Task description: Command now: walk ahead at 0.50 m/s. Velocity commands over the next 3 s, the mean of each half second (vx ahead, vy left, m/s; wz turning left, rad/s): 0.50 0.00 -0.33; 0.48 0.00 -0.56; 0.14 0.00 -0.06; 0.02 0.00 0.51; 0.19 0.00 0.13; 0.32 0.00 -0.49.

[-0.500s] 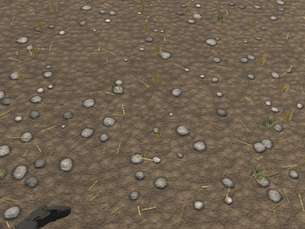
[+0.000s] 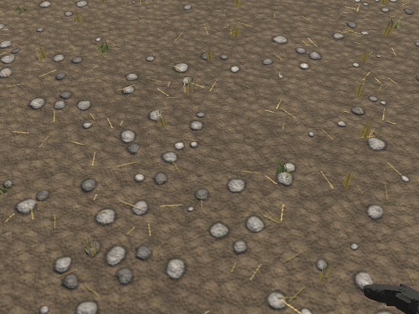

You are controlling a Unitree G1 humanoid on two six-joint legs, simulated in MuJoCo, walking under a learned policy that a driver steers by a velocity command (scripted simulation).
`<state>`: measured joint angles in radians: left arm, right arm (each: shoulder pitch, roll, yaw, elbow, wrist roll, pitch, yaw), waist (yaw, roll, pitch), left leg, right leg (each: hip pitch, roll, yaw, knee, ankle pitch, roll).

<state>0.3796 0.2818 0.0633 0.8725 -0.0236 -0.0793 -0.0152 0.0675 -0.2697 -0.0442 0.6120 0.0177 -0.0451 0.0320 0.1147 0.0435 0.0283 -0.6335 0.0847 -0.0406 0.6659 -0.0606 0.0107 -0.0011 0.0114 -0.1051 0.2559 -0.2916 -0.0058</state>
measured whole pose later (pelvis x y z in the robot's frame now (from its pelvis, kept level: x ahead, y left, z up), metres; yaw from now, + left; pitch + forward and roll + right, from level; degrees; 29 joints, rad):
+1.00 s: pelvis +0.51 -0.11 +0.00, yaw -31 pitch +2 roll +0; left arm 0.34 0.28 0.07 0.74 -0.02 -0.03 0.02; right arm 0.00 -0.28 -0.05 0.69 -0.01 -0.10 0.01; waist 0.08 0.04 0.04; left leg -0.61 0.03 -0.10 0.55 0.05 -0.05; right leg -0.12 0.11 0.16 0.39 -0.29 -0.08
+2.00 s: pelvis +0.67 -0.13 +0.00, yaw -13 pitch +2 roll -2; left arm 0.13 0.32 0.09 0.71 0.00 0.01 0.05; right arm 0.18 -0.30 -0.06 0.65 0.01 0.03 -0.01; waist -0.01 -0.02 0.05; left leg -0.30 -0.06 -0.08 0.46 -0.20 0.06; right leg -0.53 0.00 0.05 1.06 -0.39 0.09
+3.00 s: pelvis +0.92 -0.19 -0.01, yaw -29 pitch +2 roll +2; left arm 0.09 0.30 0.06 0.58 -0.01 -0.01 -0.05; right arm 0.27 -0.30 -0.08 0.81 0.02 -0.04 -0.02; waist -0.08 -0.03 0.07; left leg -0.02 0.00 0.17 0.35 -0.36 0.00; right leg -0.60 -0.04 -0.02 0.65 -0.09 -0.01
